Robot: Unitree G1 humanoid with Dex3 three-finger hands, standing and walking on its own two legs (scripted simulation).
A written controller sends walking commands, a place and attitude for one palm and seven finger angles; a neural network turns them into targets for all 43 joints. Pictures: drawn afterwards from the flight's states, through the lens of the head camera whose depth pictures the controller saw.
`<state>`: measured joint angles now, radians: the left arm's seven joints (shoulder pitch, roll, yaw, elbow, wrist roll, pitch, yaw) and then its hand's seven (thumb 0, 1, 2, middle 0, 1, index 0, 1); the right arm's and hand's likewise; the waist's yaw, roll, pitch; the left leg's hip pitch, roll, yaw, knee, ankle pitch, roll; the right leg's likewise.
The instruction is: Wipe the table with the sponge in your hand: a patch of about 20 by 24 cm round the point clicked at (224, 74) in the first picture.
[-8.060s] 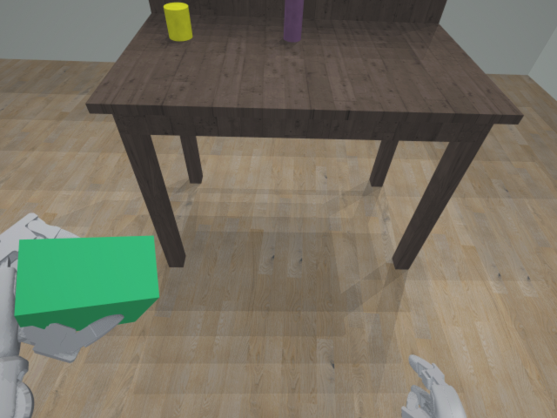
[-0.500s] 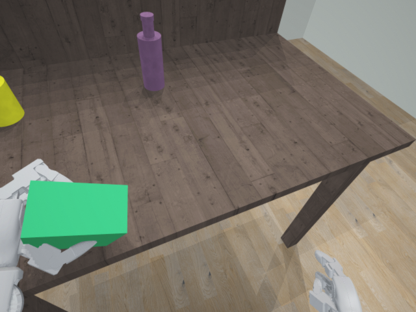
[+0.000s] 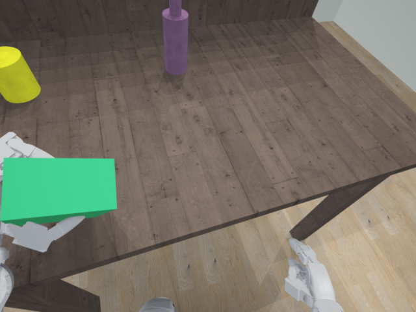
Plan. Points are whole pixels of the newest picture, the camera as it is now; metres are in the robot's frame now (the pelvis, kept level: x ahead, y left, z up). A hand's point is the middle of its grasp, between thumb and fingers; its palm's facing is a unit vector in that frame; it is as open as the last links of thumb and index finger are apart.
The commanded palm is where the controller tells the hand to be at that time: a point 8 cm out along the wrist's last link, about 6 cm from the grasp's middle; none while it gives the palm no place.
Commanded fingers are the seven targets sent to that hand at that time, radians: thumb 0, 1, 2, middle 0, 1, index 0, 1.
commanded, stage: come to a stop and stand still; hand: left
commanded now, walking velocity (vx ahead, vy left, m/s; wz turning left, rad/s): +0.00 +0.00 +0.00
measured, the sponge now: (74, 193) +0.24 +0.22 +0.14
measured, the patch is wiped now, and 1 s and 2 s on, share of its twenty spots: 0.00 0.00 0.00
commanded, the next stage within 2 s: look again from close up in 0.26 s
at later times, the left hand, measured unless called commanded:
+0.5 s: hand (53, 189) +0.23 +0.24 +0.16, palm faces +0.39 -0.83 -0.40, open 10.1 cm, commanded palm +0.17 +0.27 +0.18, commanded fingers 0.00 0.10 1.30 -1.20 -1.60 -1.20 -1.60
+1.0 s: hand (56, 191) +0.23 +0.23 +0.16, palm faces +0.29 -0.76 -0.58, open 10.1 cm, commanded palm +0.18 +0.27 +0.20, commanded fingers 0.00 0.10 1.30 -1.20 -1.60 -1.20 -1.60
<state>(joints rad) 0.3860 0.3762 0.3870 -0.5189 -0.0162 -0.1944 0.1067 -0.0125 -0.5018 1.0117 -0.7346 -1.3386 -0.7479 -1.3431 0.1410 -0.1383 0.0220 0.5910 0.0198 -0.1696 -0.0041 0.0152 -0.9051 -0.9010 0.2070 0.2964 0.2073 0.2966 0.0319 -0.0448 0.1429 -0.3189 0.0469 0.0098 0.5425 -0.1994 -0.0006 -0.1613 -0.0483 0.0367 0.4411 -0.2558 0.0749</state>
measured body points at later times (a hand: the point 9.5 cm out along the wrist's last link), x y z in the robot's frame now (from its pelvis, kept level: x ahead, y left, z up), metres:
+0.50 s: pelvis +0.01 -0.01 +0.00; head +0.05 +0.01 +0.45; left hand +0.21 +0.28 +0.18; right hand +0.20 -0.23 -0.07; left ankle +0.06 +0.12 -0.73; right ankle -0.01 -0.18 -0.73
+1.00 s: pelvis +0.01 -0.02 +0.00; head +0.00 -0.04 +0.45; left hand +0.21 +0.27 +0.19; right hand +0.23 -0.23 -0.06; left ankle +0.06 +0.12 -0.73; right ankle -0.01 -0.17 -0.73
